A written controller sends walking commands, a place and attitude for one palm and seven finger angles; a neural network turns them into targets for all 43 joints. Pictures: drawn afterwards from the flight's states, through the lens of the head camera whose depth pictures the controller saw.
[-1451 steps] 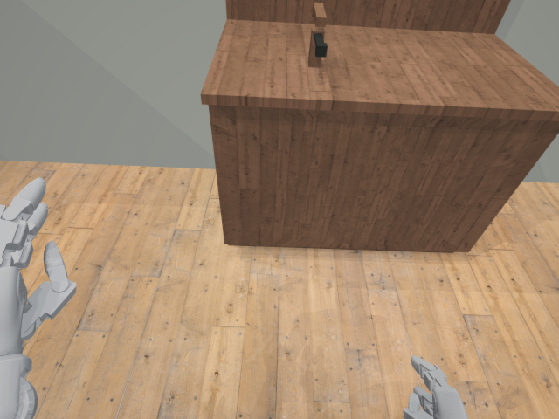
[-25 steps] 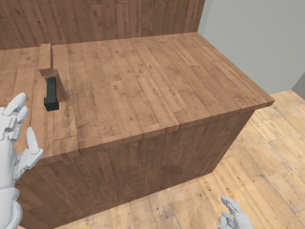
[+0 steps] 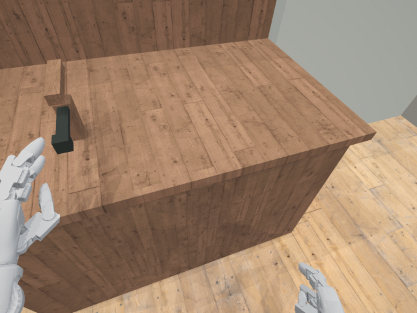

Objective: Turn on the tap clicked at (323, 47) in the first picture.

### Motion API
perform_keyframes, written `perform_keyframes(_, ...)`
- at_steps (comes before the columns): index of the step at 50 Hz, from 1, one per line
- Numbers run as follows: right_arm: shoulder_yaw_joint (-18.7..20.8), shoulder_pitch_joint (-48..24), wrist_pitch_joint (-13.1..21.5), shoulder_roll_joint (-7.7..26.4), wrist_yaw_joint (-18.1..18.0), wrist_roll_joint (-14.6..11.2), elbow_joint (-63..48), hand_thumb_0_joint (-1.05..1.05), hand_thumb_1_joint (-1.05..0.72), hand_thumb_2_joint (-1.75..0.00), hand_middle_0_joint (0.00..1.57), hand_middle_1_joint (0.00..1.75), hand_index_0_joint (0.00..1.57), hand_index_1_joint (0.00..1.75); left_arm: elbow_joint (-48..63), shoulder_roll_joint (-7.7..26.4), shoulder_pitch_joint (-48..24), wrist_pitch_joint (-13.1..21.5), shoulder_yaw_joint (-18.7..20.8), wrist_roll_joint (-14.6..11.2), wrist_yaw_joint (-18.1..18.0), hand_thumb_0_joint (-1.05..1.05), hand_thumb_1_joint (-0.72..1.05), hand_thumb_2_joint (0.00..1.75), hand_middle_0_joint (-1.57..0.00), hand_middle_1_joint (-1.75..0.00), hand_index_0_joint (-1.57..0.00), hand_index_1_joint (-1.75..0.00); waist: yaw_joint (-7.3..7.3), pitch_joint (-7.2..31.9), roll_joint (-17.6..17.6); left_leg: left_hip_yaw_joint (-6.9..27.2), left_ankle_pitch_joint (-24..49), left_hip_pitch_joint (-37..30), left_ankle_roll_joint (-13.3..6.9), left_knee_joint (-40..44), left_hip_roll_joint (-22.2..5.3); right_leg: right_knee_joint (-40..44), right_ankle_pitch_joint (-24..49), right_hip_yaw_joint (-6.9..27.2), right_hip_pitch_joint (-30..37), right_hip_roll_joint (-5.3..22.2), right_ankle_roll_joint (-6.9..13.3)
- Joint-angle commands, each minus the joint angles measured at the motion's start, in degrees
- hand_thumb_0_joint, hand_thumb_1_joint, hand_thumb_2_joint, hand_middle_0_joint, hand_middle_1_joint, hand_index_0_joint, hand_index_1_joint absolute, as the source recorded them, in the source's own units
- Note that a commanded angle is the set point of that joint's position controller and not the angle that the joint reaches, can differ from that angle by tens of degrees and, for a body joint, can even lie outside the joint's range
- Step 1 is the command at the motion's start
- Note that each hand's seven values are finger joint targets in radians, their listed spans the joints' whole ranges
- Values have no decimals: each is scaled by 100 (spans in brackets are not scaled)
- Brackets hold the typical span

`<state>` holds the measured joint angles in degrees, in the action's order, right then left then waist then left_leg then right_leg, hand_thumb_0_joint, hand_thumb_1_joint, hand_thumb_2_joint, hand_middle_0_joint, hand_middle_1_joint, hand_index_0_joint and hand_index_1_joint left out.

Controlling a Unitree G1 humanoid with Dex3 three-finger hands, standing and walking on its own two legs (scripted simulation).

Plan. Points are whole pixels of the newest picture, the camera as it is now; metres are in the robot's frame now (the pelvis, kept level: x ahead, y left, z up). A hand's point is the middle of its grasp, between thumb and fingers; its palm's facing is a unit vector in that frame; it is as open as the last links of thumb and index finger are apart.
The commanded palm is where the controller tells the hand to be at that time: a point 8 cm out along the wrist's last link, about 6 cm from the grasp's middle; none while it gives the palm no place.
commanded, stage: come to a stop and stand still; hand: left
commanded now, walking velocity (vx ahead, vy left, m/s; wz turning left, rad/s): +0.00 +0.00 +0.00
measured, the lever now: (62, 143) +0.36 +0.32 +0.12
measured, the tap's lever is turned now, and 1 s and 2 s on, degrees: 0 0 0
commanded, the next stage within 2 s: look again from close up in 0.42 s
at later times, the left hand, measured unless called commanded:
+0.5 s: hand (40, 204) +0.22 +0.27 +0.15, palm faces +0.42 -0.85 -0.32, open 7.4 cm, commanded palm +0.16 +0.29 +0.18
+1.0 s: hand (12, 174) +0.23 +0.30 +0.20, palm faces +0.51 -0.77 -0.38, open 7.4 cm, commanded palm +0.14 +0.29 +0.18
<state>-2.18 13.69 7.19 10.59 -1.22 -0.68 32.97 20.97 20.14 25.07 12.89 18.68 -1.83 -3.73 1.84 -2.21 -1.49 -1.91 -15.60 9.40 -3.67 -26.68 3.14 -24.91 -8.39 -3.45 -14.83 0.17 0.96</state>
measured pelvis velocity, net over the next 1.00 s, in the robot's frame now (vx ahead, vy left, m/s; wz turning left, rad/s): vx -0.01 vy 0.00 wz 0.03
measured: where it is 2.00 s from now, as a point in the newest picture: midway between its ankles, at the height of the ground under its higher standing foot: outside the picture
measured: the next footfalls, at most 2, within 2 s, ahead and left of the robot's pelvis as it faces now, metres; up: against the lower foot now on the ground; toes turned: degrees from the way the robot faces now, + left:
none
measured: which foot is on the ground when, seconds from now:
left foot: down 0.00-1.00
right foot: down 0.00-1.00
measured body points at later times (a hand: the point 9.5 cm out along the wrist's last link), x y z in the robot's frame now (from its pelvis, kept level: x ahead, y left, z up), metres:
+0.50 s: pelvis +0.01 +0.01 +0.00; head +0.02 +0.04 +0.45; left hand +0.19 +0.31 +0.17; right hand +0.20 -0.20 -0.06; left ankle -0.01 +0.07 -0.74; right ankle +0.06 -0.11 -0.74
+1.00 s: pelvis -0.01 +0.00 +0.00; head +0.02 +0.04 +0.45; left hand +0.20 +0.33 +0.22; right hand +0.17 -0.21 -0.07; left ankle -0.01 +0.07 -0.74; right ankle +0.06 -0.11 -0.74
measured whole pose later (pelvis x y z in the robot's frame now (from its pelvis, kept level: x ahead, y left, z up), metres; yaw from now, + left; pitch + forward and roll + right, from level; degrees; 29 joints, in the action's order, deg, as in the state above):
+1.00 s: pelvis -0.01 +0.00 +0.00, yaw +2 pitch -2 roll -1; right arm -2.5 13.1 9.1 10.9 -0.6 0.0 33.6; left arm 17.5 27.1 7.9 15.6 25.6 -0.7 -4.7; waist 3.4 -5.0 -3.3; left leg -0.4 -15.2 11.1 -3.8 -28.0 3.5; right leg -24.4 -7.6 -5.0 -15.2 0.7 1.1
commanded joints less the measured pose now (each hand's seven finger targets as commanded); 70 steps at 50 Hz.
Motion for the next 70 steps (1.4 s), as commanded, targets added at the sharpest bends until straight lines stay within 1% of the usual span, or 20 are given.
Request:
perform_keyframes(1, 256, -748, 500, 740, -137, 42, -993, 0, -90, -90, 20, 30, 20, 30, 1628, 1118, -1697, 490, 785, -14, -234, 0, 90, 90, -20, -30, -20, -30, 27, 564, 766, 570, -94, 872, 182, 785, -595, 391, -293, 677, 1024, 362, 50)
perform_keyframes(4, 255, -754, 624, 754, -74, 47, -927, 0, -90, -90, 20, 30, 20, 30, 1868, 819, -1629, 478, 436, 15, -250, 0, 90, 90, -20, -30, -20, -30, 12, 778, 895, 481, 469, 517, 256, 636, -500, 387, 184, 651, 1105, 327, 83)
perform_keyframes(6, 293, -644, 621, 798, -41, 57, -887, 0, -90, -90, 20, 30, 20, 30, 1737, 702, -1379, 426, 327, 32, -283, 0, 90, 90, -20, -30, -20, -30, 20, 805, 631, 526, 783, 530, 309, 599, -512, 364, 455, 592, 1220, 321, 75)
perform_keyframes(15, 341, -690, 281, 792, -62, 31, -1012, 0, -90, -90, 20, 30, 20, 30, 1319, 932, -447, 294, 825, -63, -299, 0, 90, 90, -20, -30, -20, -30, -7, 766, 196, 630, 1621, 759, 513, 681, -566, 230, 1135, 325, 1476, 269, 54)
perform_keyframes(24, 352, -734, 354, 833, -69, 36, -1030, 0, -90, -90, 20, 30, 20, 30, 2172, 964, -926, 306, 615, -35, -321, 0, 90, 90, -20, -30, -20, -30, -9, 954, 775, 608, 1790, 433, 585, 677, -571, 62, 1192, 294, 1436, 192, 30)
perform_keyframes(33, 375, -624, 231, 816, -83, 20, -972, 0, -90, -90, 20, 30, 20, 30, 1419, 759, -836, 195, 524, 1, -353, 0, 90, 90, -20, -30, -20, -30, 13, 494, 319, 739, 507, 1022, 531, 1046, -647, 267, 329, 338, 1451, 172, -3)
perform_keyframes(43, 366, -641, 275, 828, -80, 34, -1008, 0, -90, -90, 20, 30, 20, 30, 1694, 857, -1009, 249, 532, 55, -362, 0, 90, 90, -20, -30, -20, -30, 23, 495, 542, 751, 131, 1281, 431, 1170, -574, 268, 312, 340, 1715, 106, -18)
perform_keyframes(44, 359, -708, 285, 831, -85, 38, -1001, 0, -90, -90, 20, 30, 20, 30, 1819, 995, -1001, 249, 654, 59, -375, 0, 90, 90, -20, -30, -20, -30, 20, 558, 642, 737, 251, 1194, 457, 1135, -532, 257, 390, 338, 1700, 103, -11)
perform_keyframes(45, 158, 256, 564, 1059, -52, 362, -869, 0, -90, -90, 20, 30, 20, 30, 3681, 5660, -7384, 972, 3772, 1167, -376, 0, 90, 90, -20, -30, -20, -30, -216, -100, 441, 631, 833, 2146, 3, 254, -798, -101, 356, 284, 1321, 149, -362)
perform_keyframes(46, -52, -488, 562, 157, -24, 80, -538, 0, -90, -90, 20, 30, 20, 30, -139, 1981, -3771, 729, 1586, 384, -121, 0, 90, 90, -20, -30, -20, -30, 8, 1107, 473, 890, 1116, 803, 79, 461, -692, 48, -143, 290, 514, 625, 227)
perform_keyframes(47, 270, -312, 609, 537, -73, 100, -737, 0, -90, -90, 20, 30, 20, 30, 172, 1436, -1853, 684, 1125, 71, -98, 0, 90, 90, -20, -30, -20, -30, 155, 663, 519, 746, 1186, 648, 306, 577, -694, 321, 344, 790, 924, 452, 252)
perform_keyframes(49, 386, -406, 641, 718, 75, -38, -847, 0, -90, -90, 20, 30, 20, 30, 484, 462, -1116, 662, 331, -140, -36, 0, 90, 90, -20, -30, -20, -30, 21, 1079, 1604, 627, 1547, 425, 478, 534, -649, -135, 632, 544, 1159, 431, 235)
perform_keyframes(51, 421, -356, 595, 863, 204, 13, -848, 0, -90, -90, 20, 30, 20, 30, 1121, 575, -608, 689, 286, -136, -47, 0, 90, 90, -20, -30, -20, -30, 82, 1007, 1400, 722, 1422, 888, 411, 596, -810, -179, 546, 487, 1406, 430, 147)
perform_keyframes(53, 420, -389, 574, 856, 224, -16, -870, 0, -90, -90, 20, 30, 20, 30, 1278, 671, -193, 664, 349, -127, -112, 0, 90, 90, -20, -30, -20, -30, 93, 921, 381, 748, 846, 1216, 324, 674, -750, -101, 354, 459, 1559, 419, 75)
perform_keyframes(57, 450, -557, 507, 849, 26, -36, -914, 0, -90, -90, 20, 30, 20, 30, 1201, 1202, -295, 610, 1047, -187, -263, 0, 90, 90, -20, -30, -20, -30, 38, 871, -823, 818, 548, 1033, 351, 616, -664, 131, 158, 499, 1320, 462, 36)
perform_keyframes(58, 428, -598, 496, 831, -40, -29, -918, 0, -90, -90, 20, 30, 20, 30, 1179, 1311, -451, 618, 1177, -204, -276, 0, 90, 90, -20, -30, -20, -30, 22, 788, -792, 839, 386, 999, 326, 624, -634, 226, -54, 579, 1173, 507, 37)
perform_keyframes(59, 411, -682, 484, 846, -96, -41, -910, 0, -90, -90, 20, 30, 20, 30, 1506, 1595, -785, 633, 1370, -186, -309, 0, 90, 90, -20, -30, -20, -30, -9, 714, -392, 819, 411, 874, 307, 628, -620, 190, -72, 602, 1037, 492, 44)
perform_keyframes(62, 359, -663, 552, 782, -152, -24, -881, 0, -90, -90, 20, 30, 20, 30, 1557, 1271, -1233, 655, 1014, -138, -268, 0, 90, 90, -20, -30, -20, -30, 0, 638, 581, 806, 429, 896, 249, 673, -634, 98, 90, 646, 1104, 471, 67)
perform_keyframes(64, 311, -726, 635, 742, -135, -21, -872, 0, -90, -90, 20, 30, 20, 30, 1941, 1188, -1538, 666, 809, -115, -263, 0, 90, 90, -20, -30, -20, -30, -8, 740, 861, 730, 706, 675, 269, 593, -615, 55, 427, 605, 1166, 447, 70)
perform_keyframes(70, 356, -547, 678, 819, -25, 28, -727, 0, -90, -90, 20, 30, 20, 30, 1505, 659, -1000, 546, 373, -24, -335, 0, 90, 90, -20, -30, -20, -30, -6, 749, 449, 679, 967, 637, 334, 488, -605, 198, 670, 628, 1292, 452, 98)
